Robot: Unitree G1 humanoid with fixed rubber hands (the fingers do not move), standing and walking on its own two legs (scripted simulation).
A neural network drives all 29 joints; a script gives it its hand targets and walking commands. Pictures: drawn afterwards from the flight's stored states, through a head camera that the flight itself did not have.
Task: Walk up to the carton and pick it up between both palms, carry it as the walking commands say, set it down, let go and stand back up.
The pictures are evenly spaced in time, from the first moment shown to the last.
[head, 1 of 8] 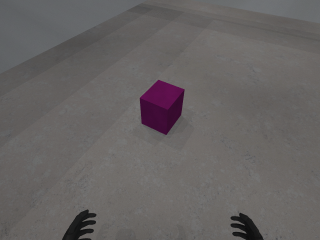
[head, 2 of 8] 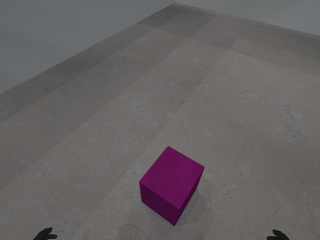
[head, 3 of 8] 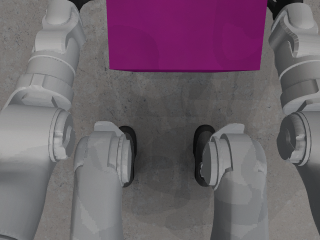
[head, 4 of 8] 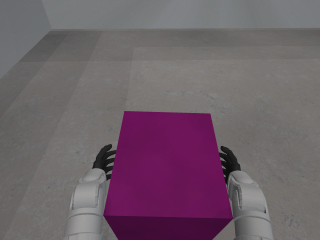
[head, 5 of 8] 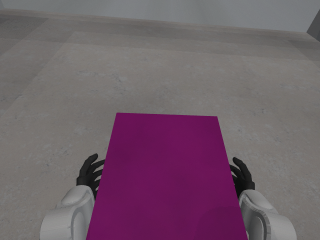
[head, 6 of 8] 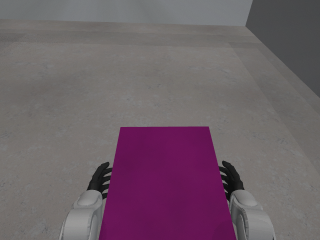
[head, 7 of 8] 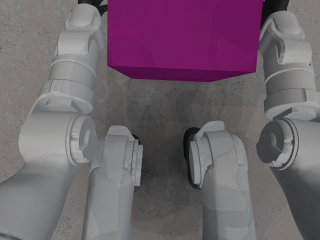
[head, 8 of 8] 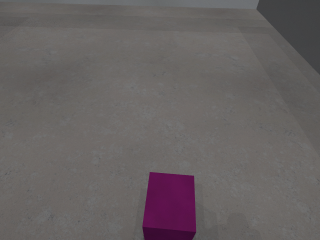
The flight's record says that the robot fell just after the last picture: no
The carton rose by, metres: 0.66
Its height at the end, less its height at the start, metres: +0.00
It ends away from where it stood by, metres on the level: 2.25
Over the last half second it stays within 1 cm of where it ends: yes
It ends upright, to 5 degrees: yes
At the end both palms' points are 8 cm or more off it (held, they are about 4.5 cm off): yes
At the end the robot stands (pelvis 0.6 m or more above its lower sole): yes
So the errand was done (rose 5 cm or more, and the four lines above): yes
